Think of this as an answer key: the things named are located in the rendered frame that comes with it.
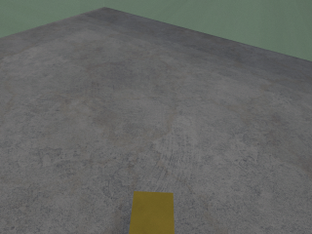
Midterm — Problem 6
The carton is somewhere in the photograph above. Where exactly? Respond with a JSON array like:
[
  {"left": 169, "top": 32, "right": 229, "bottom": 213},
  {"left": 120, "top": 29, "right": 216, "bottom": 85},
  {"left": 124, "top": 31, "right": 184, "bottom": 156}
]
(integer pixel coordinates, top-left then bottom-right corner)
[{"left": 129, "top": 191, "right": 175, "bottom": 234}]

